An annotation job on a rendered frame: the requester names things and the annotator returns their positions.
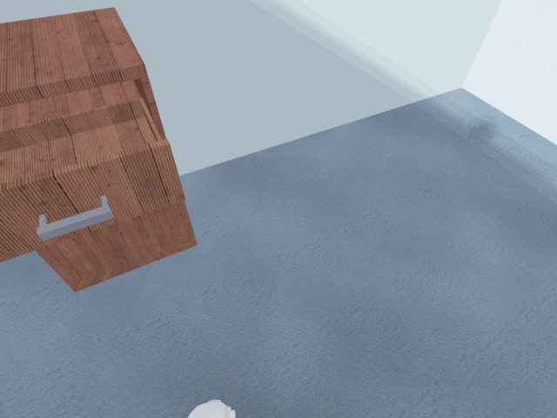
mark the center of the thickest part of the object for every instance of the cabinet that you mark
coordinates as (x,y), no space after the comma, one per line
(59,65)

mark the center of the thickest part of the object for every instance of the handle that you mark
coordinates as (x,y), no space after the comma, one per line
(48,231)

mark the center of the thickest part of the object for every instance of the drawer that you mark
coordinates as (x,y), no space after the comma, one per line
(61,167)

